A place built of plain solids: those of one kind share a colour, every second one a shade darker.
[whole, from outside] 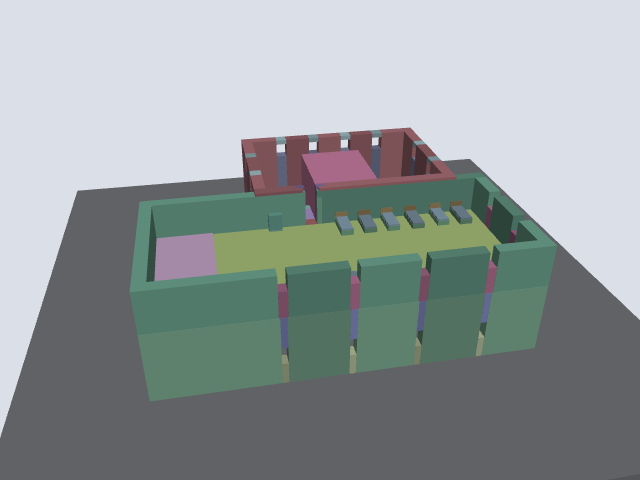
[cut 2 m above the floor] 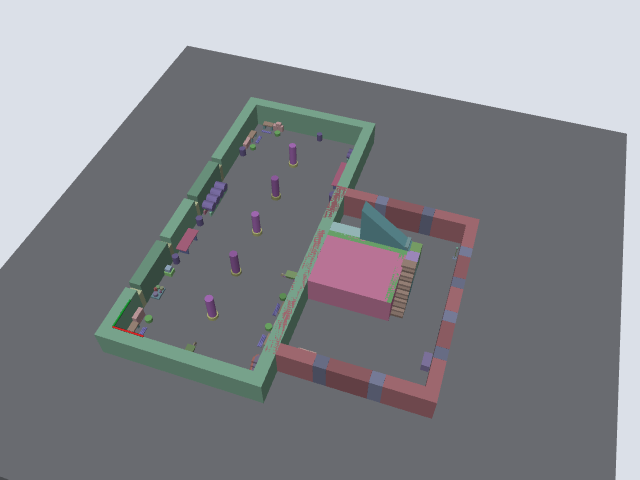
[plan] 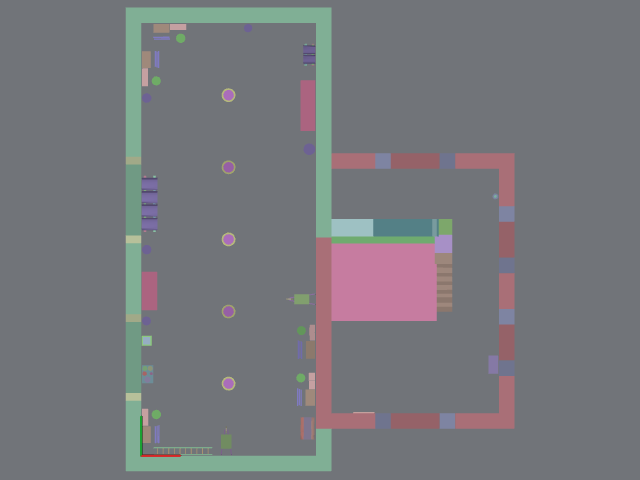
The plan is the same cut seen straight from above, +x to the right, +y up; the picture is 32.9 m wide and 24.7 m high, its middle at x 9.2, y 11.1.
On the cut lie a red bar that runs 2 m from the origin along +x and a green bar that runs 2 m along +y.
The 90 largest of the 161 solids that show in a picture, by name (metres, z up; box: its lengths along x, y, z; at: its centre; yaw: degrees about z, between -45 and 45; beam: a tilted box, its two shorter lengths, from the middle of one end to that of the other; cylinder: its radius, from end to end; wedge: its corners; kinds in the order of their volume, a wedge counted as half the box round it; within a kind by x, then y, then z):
{
 "wall_undercroft_1": {"box": [0.8, 3.63, 5.06], "at": [-0.4, 1.01, 2.23]},
 "wall_undercroft_2": {"box": [0.8, 3.65, 5.06], "at": [-0.4, 5.05, 2.23]},
 "wall_undercroft_3": {"box": [0.8, 3.65, 5.06], "at": [-0.4, 9.1, 2.23]},
 "wall_undercroft_4": {"box": [0.8, 3.65, 5.06], "at": [-0.4, 13.16, 2.23]},
 "wall_undercroft_5": {"box": [0.8, 7.68, 5.06], "at": [-0.4, 19.22, 2.23]},
 "wall_undercroft_6": {"box": [10.59, 0.8, 5.06], "at": [4.5, -0.4, 2.23]},
 "wall_undercroft_7": {"box": [10.59, 0.8, 5.06], "at": [4.5, 22.66, 2.23]},
 "wall_undercroft_8": {"box": [0.8, 23.86, 5.06], "at": [9.39, 11.13, 2.23]},
 "wall_vestibule_1": {"box": [0.8, 9.84, 8.07], "at": [9.39, 6.3, 3.73]},
 "wall_vestibule_2": {"box": [0.8, 3.23, 8.07], "at": [9.39, 13.94, 3.73]},
 "wall_vestibule_3": {"box": [3.05, 0.8, 8.07], "at": [10.52, 1.78, 3.73]},
 "wall_vestibule_4": {"box": [3.05, 0.8, 8.07], "at": [10.52, 15.16, 3.73]},
 "wall_vestibule_5": {"box": [2.51, 0.8, 8.07], "at": [14.1, 1.78, 3.73]},
 "wall_vestibule_6": {"box": [2.51, 0.8, 8.07], "at": [14.1, 15.16, 3.73]},
 "wall_vestibule_7": {"box": [3.05, 0.8, 8.07], "at": [17.68, 1.78, 3.73]},
 "wall_vestibule_8": {"box": [3.05, 0.8, 8.07], "at": [17.68, 15.16, 3.73]},
 "wall_vestibule_9": {"box": [0.8, 2.72, 8.07], "at": [18.81, 2.75, 3.73]},
 "wall_vestibule_10": {"box": [0.8, 1.84, 8.07], "at": [18.81, 5.83, 3.73]},
 "wall_vestibule_11": {"box": [0.8, 1.84, 8.07], "at": [18.81, 8.47, 3.73]},
 "wall_vestibule_12": {"box": [0.8, 1.84, 8.07], "at": [18.81, 11.12, 3.73]},
 "wall_vestibule_13": {"box": [0.8, 2.72, 8.07], "at": [18.81, 14.2, 3.73]},
 "wall_core_1": {"box": [5.42, 4.44, 7.82], "at": [12.5, 9.15, 3.86]},
 "wall_dorter_1": {"box": [0.8, 3.55, 2.8], "at": [-0.4, 0.98, 6.17]},
 "wall_dorter_2": {"box": [0.8, 3.5, 2.8], "at": [-0.4, 5.05, 6.17]},
 "wall_dorter_3": {"box": [0.8, 3.5, 2.8], "at": [-0.4, 9.1, 6.17]},
 "wall_dorter_4": {"box": [0.8, 3.5, 2.8], "at": [-0.4, 13.16, 6.17]},
 "wall_dorter_5": {"box": [0.8, 7.6, 2.8], "at": [-0.4, 19.26, 6.17]},
 "wall_dorter_6": {"box": [3.2, 0.8, 2.8], "at": [0.8, -0.4, 6.17]},
 "wall_dorter_7": {"box": [2.79, 0.8, 2.8], "at": [4.5, -0.4, 6.17]},
 "wall_dorter_8": {"box": [10.59, 0.8, 2.8], "at": [4.5, 22.66, 6.17]},
 "wall_dorter_9": {"box": [3.2, 0.8, 2.8], "at": [8.19, -0.4, 6.17]},
 "wall_dorter_10": {"box": [0.8, 12.17, 2.8], "at": [9.39, 5.29, 6.17]},
 "wall_dorter_11": {"box": [0.8, 10.88, 2.8], "at": [9.39, 17.62, 6.17]},
 "floor_dorter_1": {"box": [8.99, 22.26, 0.4], "at": [4.5, 11.13, 4.87]},
 "wall_vestibule_under_light_1": {"box": [0.8, 0.8, 6.72], "at": [12.44, 1.78, 3.06]},
 "wall_vestibule_under_light_2": {"box": [0.8, 0.8, 6.72], "at": [12.44, 15.16, 3.06]},
 "wall_vestibule_under_light_3": {"box": [0.8, 0.8, 6.72], "at": [15.75, 1.78, 3.06]},
 "wall_vestibule_under_light_4": {"box": [0.8, 0.8, 6.72], "at": [15.75, 15.16, 3.06]},
 "wall_vestibule_under_light_5": {"box": [0.8, 0.8, 6.72], "at": [18.81, 4.51, 3.06]},
 "wall_vestibule_under_light_6": {"box": [0.8, 0.8, 6.72], "at": [18.81, 7.15, 3.06]},
 "wall_vestibule_under_light_7": {"box": [0.8, 0.8, 6.72], "at": [18.81, 9.79, 3.06]},
 "wall_vestibule_under_light_8": {"box": [0.8, 0.8, 6.72], "at": [18.81, 12.44, 3.06]},
 "wall_right_1": {"box": [5.42, 0.45, 5.9], "at": [12.5, 11.15, 4.82]},
 "wall_right_2": {"box": [0.45, 4.44, 8.07], "at": [14.98, 9.15, 3.73]},
 "mass_under_head_1": {"box": [2.16, 0.9, 2.9], "at": [10.87, 11.73, 3.32]},
 "wall_dorter_under_light_1": {"box": [0.8, 0.55, 1.75], "at": [-0.4, 3.03, 5.64]},
 "wall_dorter_under_light_2": {"box": [0.8, 0.55, 1.75], "at": [-0.4, 7.08, 5.64]},
 "wall_dorter_under_light_3": {"box": [0.8, 0.55, 1.75], "at": [-0.4, 11.13, 5.64]},
 "wall_dorter_under_light_4": {"box": [0.8, 0.55, 1.75], "at": [-0.4, 15.18, 5.64]},
 "wall_dorter_under_light_5": {"box": [0.7, 0.8, 1.75], "at": [2.75, -0.4, 5.64]},
 "wall_dorter_under_light_6": {"box": [0.7, 0.8, 1.75], "at": [6.24, -0.4, 5.64]},
 "fill_under_steps_1": {"wedge": [[11.94, 11.27, 1.87], [11.94, 11.27, 4.77], [11.94, 12.18, 1.87], [11.94, 12.18, 4.77], [15.39, 11.27, 1.87], [15.39, 11.27, 1.93], [15.39, 12.18, 1.87], [15.39, 12.18, 1.93]]},
 "bed_frame_dorter_1": {"box": [1.99, 0.88, 0.35], "at": [7.97, 1.22, 5.25]},
 "bed_frame_dorter_2": {"box": [1.96, 0.86, 0.32], "at": [7.98, 4.66, 5.23]},
 "bed_frame_dorter_3": {"box": [1.93, 0.84, 0.35], "at": [7.99, 6.41, 5.25]},
 "bed_frame_dorter_4": {"box": [1.94, 0.86, 0.38], "at": [7.99, 9.67, 5.26]},
 "bed_frame_dorter_5": {"box": [1.9, 0.89, 0.33], "at": [8.01, 8.04, 5.23]},
 "bed_frame_dorter_6": {"box": [1.85, 0.83, 0.34], "at": [8.03, 2.82, 5.24]},
 "floor_dais_1": {"box": [8.99, 3.71, 0.09], "at": [4.5, 20.41, 5.11]},
 "pier_undercroft_1": {"cylinder": 0.27, "from": [4.5, 3.71, 0.26], "to": [4.5, 3.71, 2.72]},
 "pier_undercroft_2": {"cylinder": 0.27, "from": [4.5, 7.42, 0.22], "to": [4.5, 7.42, 2.72]},
 "pier_undercroft_3": {"cylinder": 0.27, "from": [4.5, 11.13, 0.29], "to": [4.5, 11.13, 2.72]},
 "pier_undercroft_4": {"cylinder": 0.27, "from": [4.5, 14.84, 0.3], "to": [4.5, 14.84, 2.72]},
 "pier_undercroft_5": {"cylinder": 0.27, "from": [4.5, 18.55, 0.26], "to": [4.5, 18.55, 2.72]},
 "wall_undercroft_over_light_1": {"box": [0.8, 0.4, 2.14], "at": [-0.4, 3.03, 3.69]},
 "wall_undercroft_over_light_2": {"box": [0.8, 0.4, 2.14], "at": [-0.4, 7.08, 3.69]},
 "wall_undercroft_over_light_3": {"box": [0.8, 0.4, 2.14], "at": [-0.4, 11.13, 3.69]},
 "wall_undercroft_over_light_4": {"box": [0.8, 0.4, 2.14], "at": [-0.4, 15.18, 3.69]},
 "wall_undercroft_under_light_1": {"box": [0.8, 0.4, 1.75], "at": [-0.4, 3.03, 0.57]},
 "wall_undercroft_under_light_2": {"box": [0.8, 0.4, 1.75], "at": [-0.4, 7.08, 0.57]},
 "wall_undercroft_under_light_3": {"box": [0.8, 0.4, 1.75], "at": [-0.4, 11.13, 0.57]},
 "wall_undercroft_under_light_4": {"box": [0.8, 0.4, 1.75], "at": [-0.4, 15.18, 0.57]},
 "wall_vestibule_over_light_1": {"box": [0.8, 0.8, 0.35], "at": [12.44, 1.78, 7.59]},
 "wall_vestibule_over_light_2": {"box": [0.8, 0.8, 0.35], "at": [12.44, 15.16, 7.59]},
 "wall_vestibule_over_light_3": {"box": [0.8, 0.8, 0.35], "at": [15.75, 1.78, 7.59]},
 "wall_vestibule_over_light_4": {"box": [0.8, 0.8, 0.35], "at": [15.75, 15.16, 7.59]},
 "wall_vestibule_over_light_5": {"box": [0.8, 0.8, 0.35], "at": [18.81, 4.51, 7.59]},
 "wall_vestibule_over_light_6": {"box": [0.8, 0.8, 0.35], "at": [18.81, 7.15, 7.59]},
 "wall_vestibule_over_light_7": {"box": [0.8, 0.8, 0.35], "at": [18.81, 9.79, 7.59]},
 "wall_vestibule_over_light_8": {"box": [0.8, 0.8, 0.35], "at": [18.81, 12.44, 7.59]},
 "wall_wallhead_1": {"box": [0.45, 0.6, 3.0], "at": [9.56, 11.07, 6.27]},
 "floor_head_the_stone_1": {"box": [1.62, 0.9, 0.3], "at": [10.6, 11.73, 4.92]},
 "floor_head_the_stone_2": {"box": [0.9, 0.96, 0.3], "at": [15.56, 10.9, 2.02]},
 "jamb_wall_head_1": {"box": [0.8, 0.35, 2.05], "at": [9.39, 11.2, 6.09]},
 "aumbry_carcase_dorter_1": {"box": [0.43, 0.91, 1.12], "at": [8.74, 14.32, 5.72]},
 "threshold_wall_head_1": {"box": [0.8, 1.5, 0.3], "at": [9.39, 11.78, 4.92]},
 "chest_vestibule_1": {"box": [0.51, 0.95, 0.66], "at": [18.12, 4.69, 0.28]},
 "floor_turn_1": {"box": [1.32, 0.8, 0.3], "at": [15.35, 11.78, 2.02]},
 "cask_undercroft_1": {"cylinder": 0.3, "from": [8.65, 15.77, 0.0], "to": [8.65, 15.77, 0.79]},
 "bed_pallet_dorter_1": {"box": [1.87, 0.82, 0.11], "at": [7.94, 1.22, 5.48]}
}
